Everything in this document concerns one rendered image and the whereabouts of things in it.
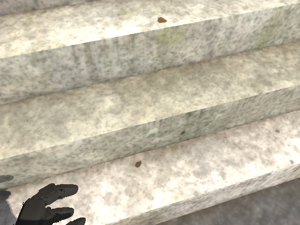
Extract left robot hand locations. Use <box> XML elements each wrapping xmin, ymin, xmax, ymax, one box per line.
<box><xmin>13</xmin><ymin>183</ymin><xmax>86</xmax><ymax>225</ymax></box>

